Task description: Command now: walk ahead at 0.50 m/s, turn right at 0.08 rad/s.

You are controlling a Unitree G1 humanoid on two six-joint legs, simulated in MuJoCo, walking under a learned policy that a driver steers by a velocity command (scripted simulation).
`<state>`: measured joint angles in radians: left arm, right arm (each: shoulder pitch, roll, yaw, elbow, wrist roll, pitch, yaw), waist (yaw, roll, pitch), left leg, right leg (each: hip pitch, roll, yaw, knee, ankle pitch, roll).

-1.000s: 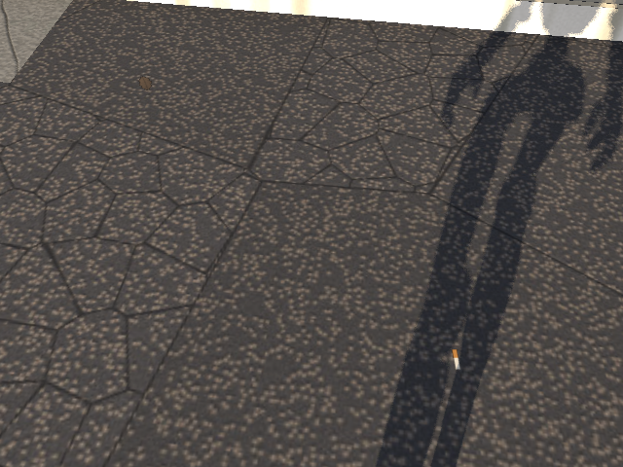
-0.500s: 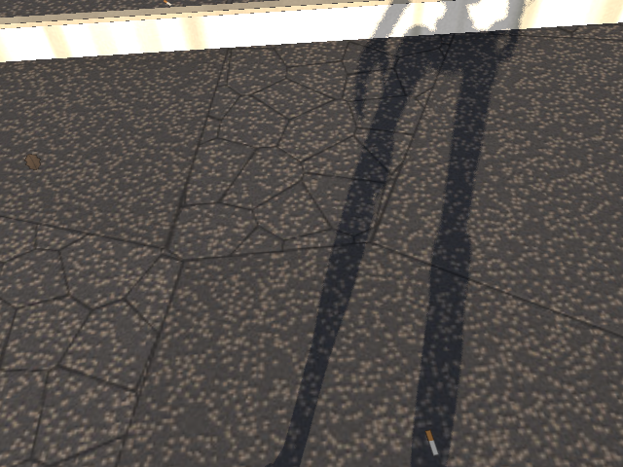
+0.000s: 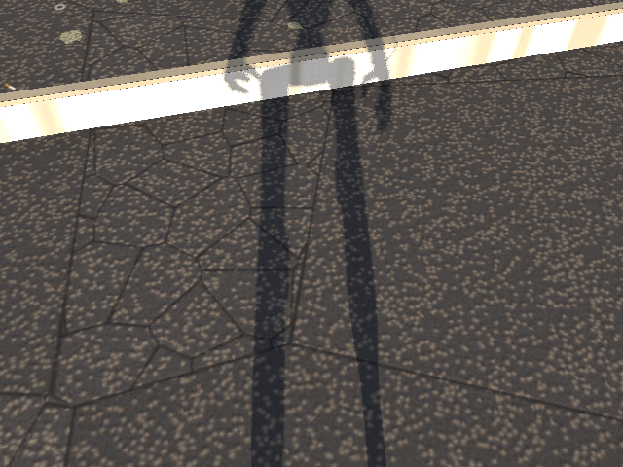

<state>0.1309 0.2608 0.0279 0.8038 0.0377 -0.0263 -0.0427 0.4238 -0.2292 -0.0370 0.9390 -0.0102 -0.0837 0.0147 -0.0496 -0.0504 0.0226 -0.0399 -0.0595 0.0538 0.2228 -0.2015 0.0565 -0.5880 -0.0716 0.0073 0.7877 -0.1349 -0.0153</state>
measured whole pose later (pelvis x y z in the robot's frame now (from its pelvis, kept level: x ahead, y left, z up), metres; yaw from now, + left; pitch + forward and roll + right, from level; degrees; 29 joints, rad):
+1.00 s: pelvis +0.47 +0.01 -0.01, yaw +18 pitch +1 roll -1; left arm 0.12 0.25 0.04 0.80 0.03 -0.01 0.02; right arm 0.26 -0.27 -0.07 0.87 -0.01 -0.01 0.00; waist -0.02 -0.03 0.10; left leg -0.25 -0.14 -0.04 0.39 -0.14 0.13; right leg -0.62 -0.07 0.06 1.05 -0.31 0.05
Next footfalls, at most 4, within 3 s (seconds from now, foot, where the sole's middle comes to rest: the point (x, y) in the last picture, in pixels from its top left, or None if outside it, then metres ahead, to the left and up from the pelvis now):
0.16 right None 0.24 -0.12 -0.78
0.72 left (271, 449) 0.53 0.07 -0.78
1.32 right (338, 395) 0.65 -0.09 -0.78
1.64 left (260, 463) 0.50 0.09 -0.78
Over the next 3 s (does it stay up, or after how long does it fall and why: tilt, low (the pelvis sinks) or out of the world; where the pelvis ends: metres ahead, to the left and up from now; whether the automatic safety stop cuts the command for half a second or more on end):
stays up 0.88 0.14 -0.01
